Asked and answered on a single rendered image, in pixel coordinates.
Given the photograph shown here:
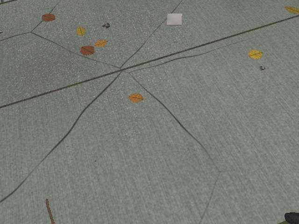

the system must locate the robot right hand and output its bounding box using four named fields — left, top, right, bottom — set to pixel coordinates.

left=284, top=212, right=299, bottom=224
